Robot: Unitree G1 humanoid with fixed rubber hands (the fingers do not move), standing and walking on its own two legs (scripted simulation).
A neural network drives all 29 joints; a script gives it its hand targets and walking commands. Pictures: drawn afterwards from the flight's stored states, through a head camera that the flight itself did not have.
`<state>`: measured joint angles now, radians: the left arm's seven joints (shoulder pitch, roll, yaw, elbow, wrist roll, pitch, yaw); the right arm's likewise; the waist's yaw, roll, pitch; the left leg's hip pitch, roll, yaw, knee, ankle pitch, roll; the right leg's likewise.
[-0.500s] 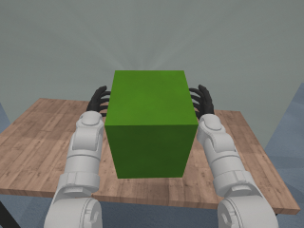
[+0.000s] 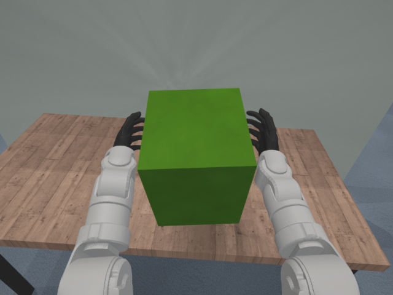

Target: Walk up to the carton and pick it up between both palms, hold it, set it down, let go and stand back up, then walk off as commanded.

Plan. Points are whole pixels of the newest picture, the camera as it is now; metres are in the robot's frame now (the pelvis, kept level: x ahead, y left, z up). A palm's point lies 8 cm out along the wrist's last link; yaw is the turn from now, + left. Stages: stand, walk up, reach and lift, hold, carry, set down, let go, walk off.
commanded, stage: set down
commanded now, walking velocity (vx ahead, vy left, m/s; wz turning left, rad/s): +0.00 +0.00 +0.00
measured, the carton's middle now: (196, 160) +0.42 +0.01 +0.10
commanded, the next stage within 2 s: none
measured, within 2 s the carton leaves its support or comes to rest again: neither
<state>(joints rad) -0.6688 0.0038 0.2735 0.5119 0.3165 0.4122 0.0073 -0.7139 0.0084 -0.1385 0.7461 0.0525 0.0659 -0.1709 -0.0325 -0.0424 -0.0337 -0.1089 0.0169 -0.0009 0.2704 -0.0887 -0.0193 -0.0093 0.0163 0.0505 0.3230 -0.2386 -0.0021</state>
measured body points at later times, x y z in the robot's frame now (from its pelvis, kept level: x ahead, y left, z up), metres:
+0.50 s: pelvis +0.00 +0.00 +0.00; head -0.02 +0.02 +0.45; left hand +0.40 +0.16 +0.11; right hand +0.40 -0.14 +0.13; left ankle +0.04 +0.14 -0.75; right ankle -0.04 -0.11 -0.75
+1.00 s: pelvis +0.01 -0.01 +0.00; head +0.05 +0.01 +0.45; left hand +0.42 +0.15 +0.07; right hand +0.44 -0.14 +0.09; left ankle +0.04 +0.14 -0.75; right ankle -0.04 -0.11 -0.75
